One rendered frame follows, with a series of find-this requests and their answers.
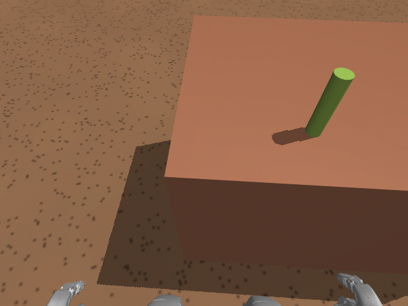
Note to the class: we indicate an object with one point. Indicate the can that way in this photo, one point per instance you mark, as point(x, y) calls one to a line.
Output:
point(336, 87)

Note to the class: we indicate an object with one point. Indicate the left robot hand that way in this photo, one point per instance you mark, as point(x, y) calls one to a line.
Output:
point(66, 293)

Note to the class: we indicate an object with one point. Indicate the right robot hand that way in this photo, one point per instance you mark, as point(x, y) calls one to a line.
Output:
point(364, 295)

